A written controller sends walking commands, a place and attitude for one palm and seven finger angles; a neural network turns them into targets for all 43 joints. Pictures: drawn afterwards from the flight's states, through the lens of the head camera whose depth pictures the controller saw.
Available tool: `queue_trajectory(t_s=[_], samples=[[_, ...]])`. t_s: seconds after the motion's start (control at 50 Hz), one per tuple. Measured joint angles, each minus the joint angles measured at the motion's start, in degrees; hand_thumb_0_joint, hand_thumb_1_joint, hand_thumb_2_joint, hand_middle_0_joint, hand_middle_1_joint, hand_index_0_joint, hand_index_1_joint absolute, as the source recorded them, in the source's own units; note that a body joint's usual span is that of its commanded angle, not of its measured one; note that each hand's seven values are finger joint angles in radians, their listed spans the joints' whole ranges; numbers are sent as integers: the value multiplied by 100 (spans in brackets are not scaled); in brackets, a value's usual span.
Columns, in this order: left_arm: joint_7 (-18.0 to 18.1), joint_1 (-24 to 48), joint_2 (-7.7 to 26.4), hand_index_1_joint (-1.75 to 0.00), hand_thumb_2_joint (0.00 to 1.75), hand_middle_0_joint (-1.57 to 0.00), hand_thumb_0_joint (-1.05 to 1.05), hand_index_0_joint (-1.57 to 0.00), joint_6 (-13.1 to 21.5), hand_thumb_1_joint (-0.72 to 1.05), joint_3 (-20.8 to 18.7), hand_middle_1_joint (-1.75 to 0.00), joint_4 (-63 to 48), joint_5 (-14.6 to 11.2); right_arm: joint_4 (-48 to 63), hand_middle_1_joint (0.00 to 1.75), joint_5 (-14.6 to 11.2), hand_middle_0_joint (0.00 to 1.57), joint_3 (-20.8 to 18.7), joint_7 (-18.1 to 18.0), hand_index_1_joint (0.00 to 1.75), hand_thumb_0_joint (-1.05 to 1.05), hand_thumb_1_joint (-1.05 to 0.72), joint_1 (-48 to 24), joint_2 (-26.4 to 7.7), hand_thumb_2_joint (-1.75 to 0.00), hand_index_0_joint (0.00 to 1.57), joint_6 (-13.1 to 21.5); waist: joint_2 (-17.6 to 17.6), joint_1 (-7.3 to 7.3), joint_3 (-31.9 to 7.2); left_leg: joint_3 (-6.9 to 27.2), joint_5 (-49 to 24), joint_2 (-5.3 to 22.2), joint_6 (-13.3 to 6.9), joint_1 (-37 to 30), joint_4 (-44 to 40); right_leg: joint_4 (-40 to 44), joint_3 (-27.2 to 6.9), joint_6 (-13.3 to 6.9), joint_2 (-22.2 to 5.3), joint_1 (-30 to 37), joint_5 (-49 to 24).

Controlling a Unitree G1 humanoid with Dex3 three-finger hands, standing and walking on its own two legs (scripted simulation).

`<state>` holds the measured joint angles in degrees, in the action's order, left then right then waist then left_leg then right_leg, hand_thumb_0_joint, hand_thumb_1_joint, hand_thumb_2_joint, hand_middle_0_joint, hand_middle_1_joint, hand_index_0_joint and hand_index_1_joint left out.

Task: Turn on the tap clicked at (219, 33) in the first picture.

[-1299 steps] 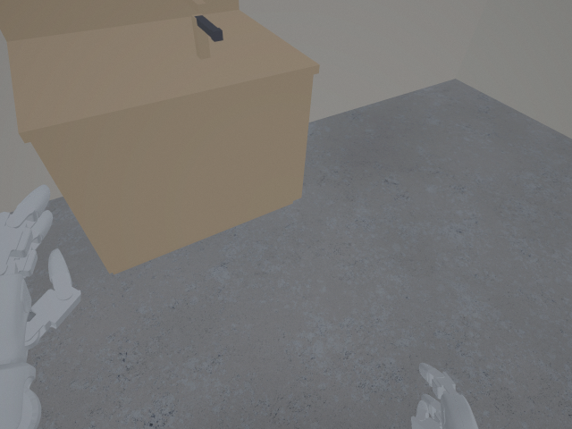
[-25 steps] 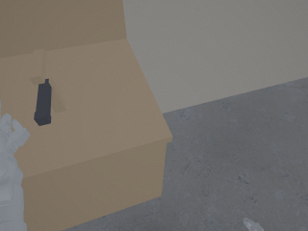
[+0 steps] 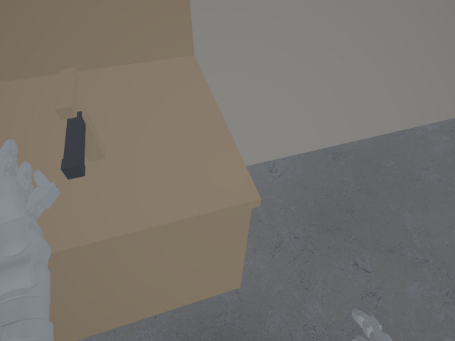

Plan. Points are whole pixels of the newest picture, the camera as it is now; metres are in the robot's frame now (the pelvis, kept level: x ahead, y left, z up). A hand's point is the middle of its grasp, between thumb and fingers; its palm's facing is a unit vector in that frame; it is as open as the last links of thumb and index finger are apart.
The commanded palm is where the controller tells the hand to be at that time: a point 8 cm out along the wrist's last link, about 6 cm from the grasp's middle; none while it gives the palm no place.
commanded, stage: push the lever round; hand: left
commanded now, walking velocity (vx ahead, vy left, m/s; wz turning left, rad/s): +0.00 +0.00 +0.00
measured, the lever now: (73, 167) +0.37 +0.30 +0.11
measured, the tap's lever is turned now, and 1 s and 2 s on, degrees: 0 15 42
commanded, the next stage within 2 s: none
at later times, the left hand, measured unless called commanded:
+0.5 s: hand (70, 187) +0.34 +0.30 +0.09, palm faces +0.56 -0.83 -0.07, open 7.8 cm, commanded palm +0.29 +0.32 +0.10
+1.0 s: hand (96, 178) +0.36 +0.26 +0.10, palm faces +0.64 -0.76 -0.07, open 7.8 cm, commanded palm +0.31 +0.28 +0.10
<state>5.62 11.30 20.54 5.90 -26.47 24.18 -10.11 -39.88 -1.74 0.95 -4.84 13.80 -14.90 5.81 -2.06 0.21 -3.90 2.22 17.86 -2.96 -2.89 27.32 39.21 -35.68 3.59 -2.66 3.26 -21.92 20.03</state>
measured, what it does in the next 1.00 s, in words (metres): stands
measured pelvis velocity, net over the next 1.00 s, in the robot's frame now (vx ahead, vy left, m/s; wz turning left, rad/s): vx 0.00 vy -0.01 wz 0.01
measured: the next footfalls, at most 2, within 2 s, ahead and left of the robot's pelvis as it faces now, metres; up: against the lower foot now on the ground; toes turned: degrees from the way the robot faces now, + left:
none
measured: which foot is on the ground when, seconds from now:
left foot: down 0.00-1.00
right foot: down 0.00-1.00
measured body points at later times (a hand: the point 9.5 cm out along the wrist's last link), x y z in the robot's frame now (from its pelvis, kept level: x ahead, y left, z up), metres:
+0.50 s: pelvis +0.00 +0.00 +0.00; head +0.02 +0.00 +0.45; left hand +0.30 +0.34 +0.10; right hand +0.13 -0.25 -0.10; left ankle +0.02 +0.08 -0.72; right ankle -0.02 -0.09 -0.72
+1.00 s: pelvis +0.00 -0.01 +0.00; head +0.02 -0.02 +0.45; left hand +0.32 +0.29 +0.10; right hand +0.14 -0.25 -0.11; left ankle +0.02 +0.08 -0.72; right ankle -0.02 -0.09 -0.72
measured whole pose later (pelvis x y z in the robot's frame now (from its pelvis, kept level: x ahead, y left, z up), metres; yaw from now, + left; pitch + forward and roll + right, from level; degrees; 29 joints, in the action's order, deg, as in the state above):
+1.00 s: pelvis +0.00 -0.01 +0.00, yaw +0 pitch +6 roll -1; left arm 23.2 15.3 11.7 3.3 -18.4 21.5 -4.6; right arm -40.4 -0.5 0.8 -3.3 11.6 -13.9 2.6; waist -2.7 -0.3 -4.4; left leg 2.7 18.3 -2.8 -2.1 27.8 40.5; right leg -37.5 4.2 -3.4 3.4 -22.5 20.9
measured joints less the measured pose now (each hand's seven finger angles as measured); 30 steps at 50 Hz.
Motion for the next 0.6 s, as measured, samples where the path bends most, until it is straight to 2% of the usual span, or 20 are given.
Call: queue_trajectory(t_s=[0.08,0.18,0.34,0.44,0.6], samples=[[89,-62,-94,-15,90,-15,2,-15,87,90,83,-15,-118,57,-24,30,19,20,-12,27,30,1,-90,16,0,-90,21,-26,-1,-20,-10,-18,13,3,-4,-1,21,-27,-17,5,1,-6,9],[144,-3,-80,-15,90,-15,2,-15,-37,90,76,-15,-29,53,-33,30,2,20,9,10,30,1,-90,25,27,-90,21,-86,17,-54,-8,-33,9,12,-4,-28,10,-25,-33,1,8,11,4],[278,-86,-179,-15,90,-15,2,-15,33,90,222,-15,-223,73,-39,30,10,20,-8,45,30,1,-90,47,20,-90,21,-87,-34,-37,-22,-36,10,15,-3,-58,11,-23,-36,1,11,41,2],[312,-17,-226,-15,90,-15,2,-15,-96,90,269,-15,-132,62,-39,30,-9,20,21,28,30,1,-90,-7,42,-90,21,-125,-11,-32,-16,-33,-10,16,5,-58,-9,-24,-34,-8,12,32,-7],[681,60,-392,-15,90,-15,3,-15,11,90,360,-15,-205,189,-24,30,45,20,1,58,30,1,-90,-78,38,-90,21,-111,-20,-35,4,1,16,23,24,0,68,-82,3,-27,23,-10,19]])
